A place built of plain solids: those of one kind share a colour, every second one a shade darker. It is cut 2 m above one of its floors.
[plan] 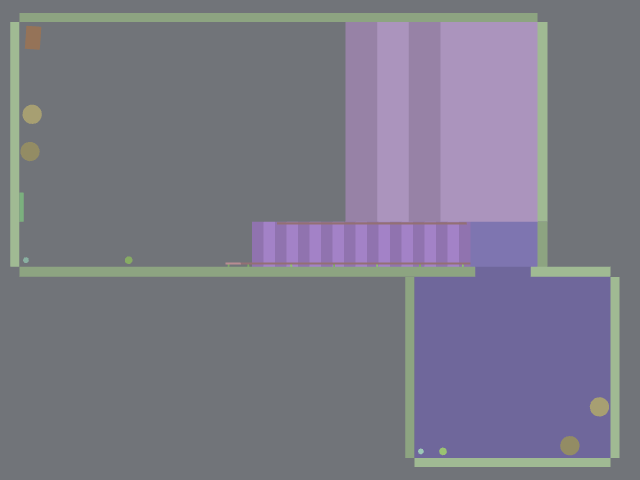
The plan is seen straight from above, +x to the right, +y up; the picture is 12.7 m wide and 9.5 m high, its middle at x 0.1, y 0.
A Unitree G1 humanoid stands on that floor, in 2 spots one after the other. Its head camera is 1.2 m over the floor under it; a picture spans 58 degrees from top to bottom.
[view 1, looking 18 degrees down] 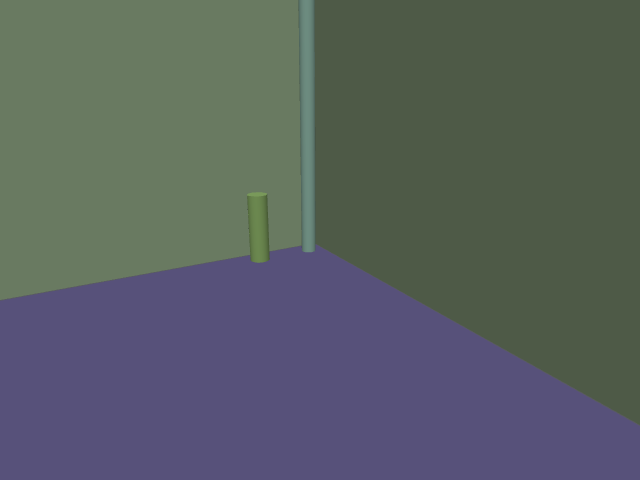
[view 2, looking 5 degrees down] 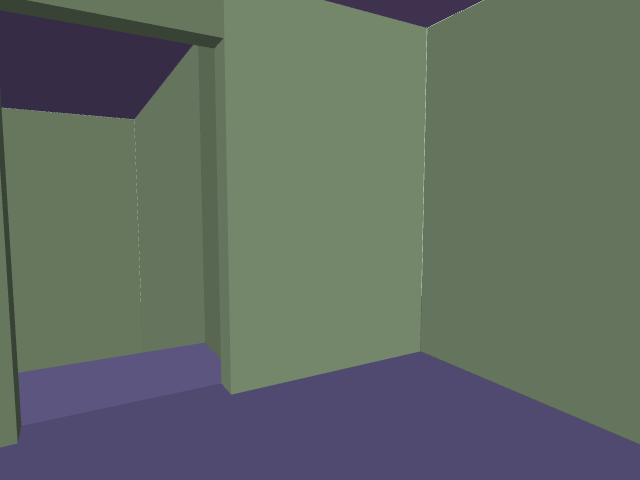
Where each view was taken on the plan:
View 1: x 3.72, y -1.18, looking -120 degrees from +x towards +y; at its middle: wall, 3.69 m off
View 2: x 3.45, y -3.27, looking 60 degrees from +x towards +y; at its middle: wall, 2.95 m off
